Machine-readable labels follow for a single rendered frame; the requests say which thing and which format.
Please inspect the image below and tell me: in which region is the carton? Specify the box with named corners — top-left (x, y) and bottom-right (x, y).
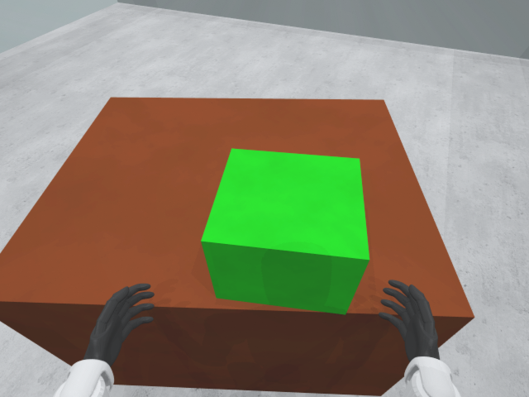
top-left (201, 149), bottom-right (369, 315)

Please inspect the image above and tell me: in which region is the robot left hand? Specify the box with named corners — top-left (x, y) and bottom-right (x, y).
top-left (83, 284), bottom-right (155, 367)

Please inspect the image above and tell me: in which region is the left robot forearm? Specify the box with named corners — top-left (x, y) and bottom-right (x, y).
top-left (53, 359), bottom-right (114, 397)

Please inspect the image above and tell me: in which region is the pedestal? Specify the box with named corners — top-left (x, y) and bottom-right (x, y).
top-left (0, 98), bottom-right (474, 396)

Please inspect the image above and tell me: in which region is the robot right hand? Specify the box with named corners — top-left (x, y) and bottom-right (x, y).
top-left (379, 280), bottom-right (440, 362)

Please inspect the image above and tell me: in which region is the right robot forearm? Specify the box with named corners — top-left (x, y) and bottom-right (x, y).
top-left (403, 356), bottom-right (461, 397)

